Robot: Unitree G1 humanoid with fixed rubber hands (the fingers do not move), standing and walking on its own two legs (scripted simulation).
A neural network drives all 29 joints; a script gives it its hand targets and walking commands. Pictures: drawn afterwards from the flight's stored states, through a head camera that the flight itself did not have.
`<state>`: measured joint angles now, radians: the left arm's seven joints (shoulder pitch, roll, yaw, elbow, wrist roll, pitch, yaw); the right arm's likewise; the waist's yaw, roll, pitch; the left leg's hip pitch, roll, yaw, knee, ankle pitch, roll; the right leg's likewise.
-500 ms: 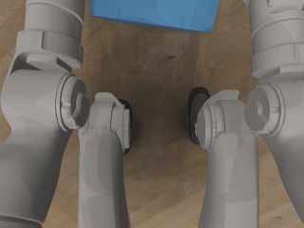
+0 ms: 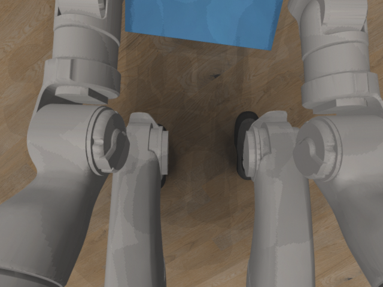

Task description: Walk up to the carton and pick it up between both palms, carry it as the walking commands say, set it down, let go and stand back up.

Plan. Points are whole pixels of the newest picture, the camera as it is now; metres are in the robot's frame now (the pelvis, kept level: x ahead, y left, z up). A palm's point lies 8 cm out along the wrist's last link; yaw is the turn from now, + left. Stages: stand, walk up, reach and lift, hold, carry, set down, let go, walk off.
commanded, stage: reach and lift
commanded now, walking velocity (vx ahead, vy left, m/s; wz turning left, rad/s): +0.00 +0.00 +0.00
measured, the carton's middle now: out of the picture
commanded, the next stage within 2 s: none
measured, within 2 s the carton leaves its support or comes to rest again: neither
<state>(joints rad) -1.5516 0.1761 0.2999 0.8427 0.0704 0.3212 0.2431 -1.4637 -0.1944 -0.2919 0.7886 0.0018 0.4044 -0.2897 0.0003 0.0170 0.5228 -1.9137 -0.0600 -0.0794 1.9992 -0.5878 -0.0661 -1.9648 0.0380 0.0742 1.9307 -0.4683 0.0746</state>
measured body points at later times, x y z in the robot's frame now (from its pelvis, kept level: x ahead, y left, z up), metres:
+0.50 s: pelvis -0.01 +0.00 +0.04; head +0.35 +0.00 +0.30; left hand +0.57 +0.13 -0.07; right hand +0.54 -0.15 -0.09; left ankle +0.12 +0.14 -0.41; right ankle +0.15 -0.14 -0.41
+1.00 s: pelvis -0.02 +0.00 +0.08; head +0.31 -0.01 +0.37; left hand +0.55 +0.13 -0.01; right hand +0.52 -0.16 -0.03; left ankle +0.12 +0.14 -0.41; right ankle +0.15 -0.14 -0.41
